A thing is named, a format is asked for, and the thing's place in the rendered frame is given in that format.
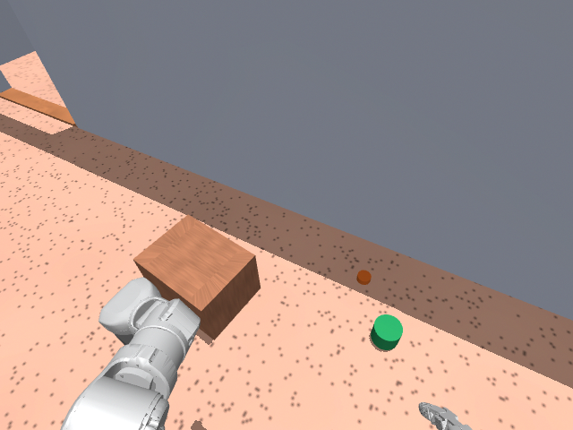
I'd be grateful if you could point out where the left robot hand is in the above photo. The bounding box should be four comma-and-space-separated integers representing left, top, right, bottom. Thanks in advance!
98, 277, 161, 335

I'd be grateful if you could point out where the right robot hand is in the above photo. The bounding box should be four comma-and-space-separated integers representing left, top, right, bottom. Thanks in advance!
419, 402, 473, 430

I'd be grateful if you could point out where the left robot arm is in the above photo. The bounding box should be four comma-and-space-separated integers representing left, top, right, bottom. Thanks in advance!
60, 296, 201, 430

